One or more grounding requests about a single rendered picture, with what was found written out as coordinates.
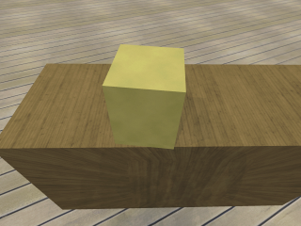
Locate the pedestal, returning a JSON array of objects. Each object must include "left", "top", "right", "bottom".
[{"left": 0, "top": 63, "right": 301, "bottom": 210}]

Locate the carton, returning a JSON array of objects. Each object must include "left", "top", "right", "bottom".
[{"left": 103, "top": 44, "right": 186, "bottom": 150}]

